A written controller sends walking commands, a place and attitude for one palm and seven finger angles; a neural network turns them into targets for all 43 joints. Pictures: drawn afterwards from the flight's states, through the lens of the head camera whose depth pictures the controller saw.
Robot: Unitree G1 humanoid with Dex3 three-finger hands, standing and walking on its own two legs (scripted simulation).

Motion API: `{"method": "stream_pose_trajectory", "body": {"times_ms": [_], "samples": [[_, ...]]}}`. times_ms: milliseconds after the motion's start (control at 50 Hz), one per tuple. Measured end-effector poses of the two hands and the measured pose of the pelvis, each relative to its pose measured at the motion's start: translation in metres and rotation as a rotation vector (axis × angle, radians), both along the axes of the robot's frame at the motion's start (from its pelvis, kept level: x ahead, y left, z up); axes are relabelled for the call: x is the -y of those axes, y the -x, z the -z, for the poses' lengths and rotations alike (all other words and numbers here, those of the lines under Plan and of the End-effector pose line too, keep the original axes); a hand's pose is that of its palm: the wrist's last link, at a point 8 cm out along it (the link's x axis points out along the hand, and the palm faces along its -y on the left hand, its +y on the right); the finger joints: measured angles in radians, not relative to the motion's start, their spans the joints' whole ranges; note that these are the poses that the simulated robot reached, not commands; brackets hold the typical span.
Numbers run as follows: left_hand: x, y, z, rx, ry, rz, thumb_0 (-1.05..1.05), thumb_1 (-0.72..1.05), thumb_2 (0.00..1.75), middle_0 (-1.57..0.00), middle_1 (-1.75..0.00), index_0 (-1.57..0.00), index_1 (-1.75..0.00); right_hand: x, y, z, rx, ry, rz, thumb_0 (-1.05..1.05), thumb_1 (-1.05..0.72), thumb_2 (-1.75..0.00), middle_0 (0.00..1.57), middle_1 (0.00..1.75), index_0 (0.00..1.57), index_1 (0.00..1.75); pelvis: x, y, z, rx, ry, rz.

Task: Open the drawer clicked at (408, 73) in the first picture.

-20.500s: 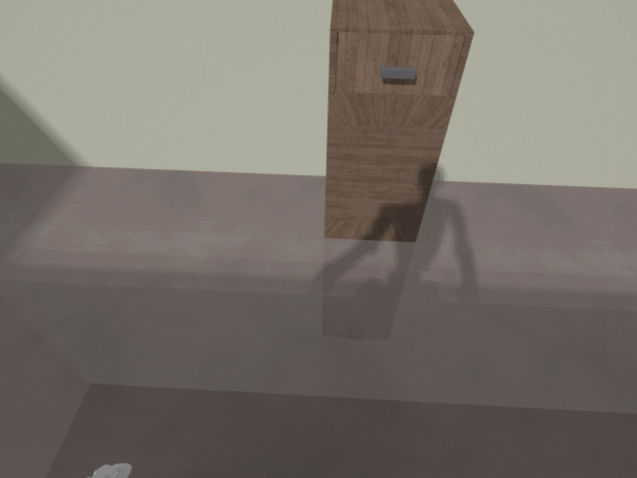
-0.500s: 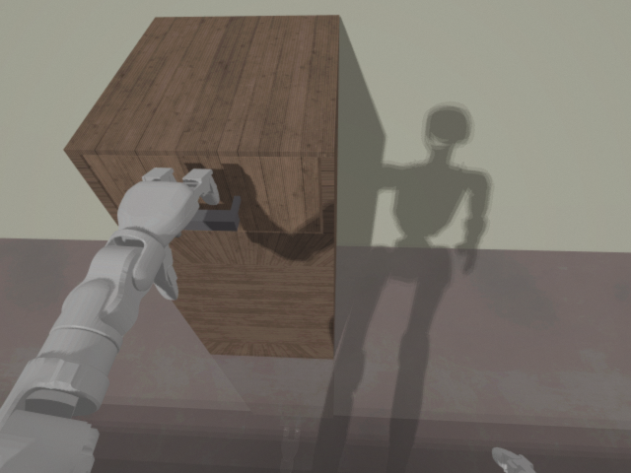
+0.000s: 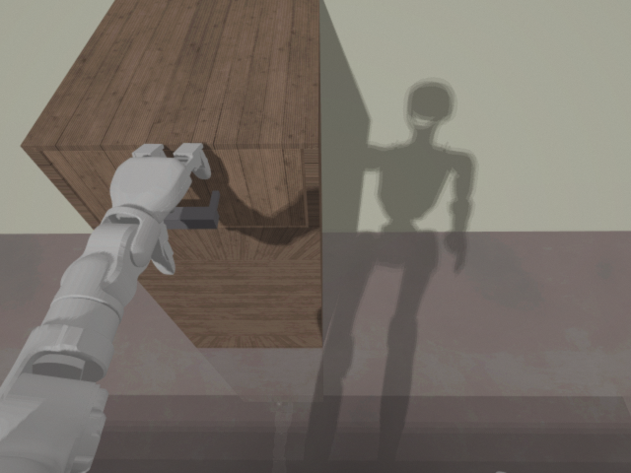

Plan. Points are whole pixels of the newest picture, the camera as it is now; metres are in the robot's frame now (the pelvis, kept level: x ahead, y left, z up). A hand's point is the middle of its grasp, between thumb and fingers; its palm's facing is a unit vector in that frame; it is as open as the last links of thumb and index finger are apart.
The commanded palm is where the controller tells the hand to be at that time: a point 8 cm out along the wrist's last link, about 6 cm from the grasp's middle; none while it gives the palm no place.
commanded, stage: move the hooked fingers above the handle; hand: left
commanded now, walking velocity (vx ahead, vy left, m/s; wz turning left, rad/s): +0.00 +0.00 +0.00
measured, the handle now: (185, 207) +0.48 +0.22 +0.01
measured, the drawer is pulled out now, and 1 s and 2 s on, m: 0.00 0.00 0.00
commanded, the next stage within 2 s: none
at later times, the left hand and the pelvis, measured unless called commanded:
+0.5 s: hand (169, 208) +0.43 +0.21 +0.07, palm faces +0.00 -0.03 -1.00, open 13.8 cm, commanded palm +0.41 +0.24 +0.13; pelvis -0.02 -0.01 +0.00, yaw +0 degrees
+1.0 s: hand (152, 208) +0.43 +0.24 +0.07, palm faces -0.02 -0.02 -1.00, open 13.8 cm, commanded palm +0.41 +0.25 +0.13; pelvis -0.02 -0.01 +0.00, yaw +0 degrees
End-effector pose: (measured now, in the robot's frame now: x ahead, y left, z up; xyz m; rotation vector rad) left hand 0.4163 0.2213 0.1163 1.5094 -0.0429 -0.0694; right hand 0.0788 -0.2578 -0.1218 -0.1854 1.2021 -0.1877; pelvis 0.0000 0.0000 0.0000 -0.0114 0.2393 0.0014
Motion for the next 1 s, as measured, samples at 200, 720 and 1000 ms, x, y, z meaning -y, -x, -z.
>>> {"method": "stream_pose_trajectory", "body": {"times_ms": [200, 720, 1000], "samples": [[-0.035, 0.012, 0.004, -0.061, -0.059, -0.175, 0.0, -0.48, 0.3, -0.34, -1.22, -0.32, -1.2, 0.002, 0.013, 0.0, 0.001, -0.022, 0.028, 0.01, -0.91, -0.9, 0.2, 0.3, 0.21, 0.3, 0.006, 0.007, -0.002, 0.006, -0.004, 0.013], [-0.014, 0.007, 0.0, -0.08, -0.062, -0.137, 0.0, -0.49, 0.3, -0.34, -1.23, -0.32, -1.21, 0.009, 0.038, 0.002, -0.005, -0.013, 0.055, 0.01, -0.91, -0.9, 0.2, 0.3, 0.21, 0.3, 0.01, 0.019, -0.001, 0.008, -0.014, 0.022], [-0.016, 0.006, -0.01, -0.002, -0.043, -0.077, 0.0, -0.49, 0.3, -0.32, -1.21, -0.32, -1.2, 0.024, 0.034, -0.002, -0.025, 0.046, 0.034, 0.01, -0.91, -0.9, 0.2, 0.3, 0.21, 0.3, 0.009, 0.017, 0.001, 0.001, -0.008, -0.004]]}}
